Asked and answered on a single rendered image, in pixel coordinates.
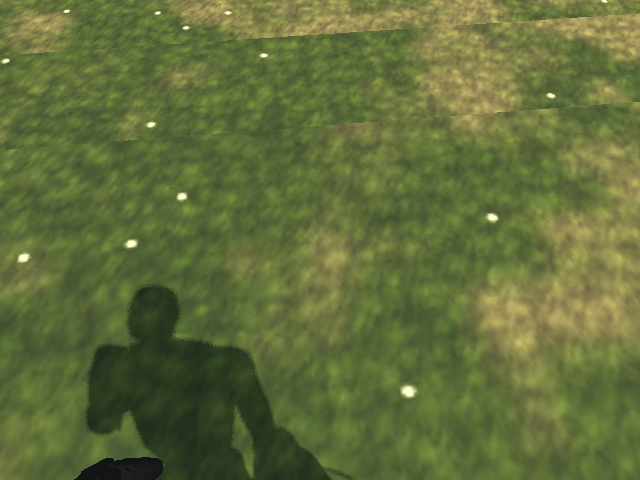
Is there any robot left hand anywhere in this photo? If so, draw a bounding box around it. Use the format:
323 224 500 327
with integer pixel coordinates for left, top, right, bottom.
74 457 163 480

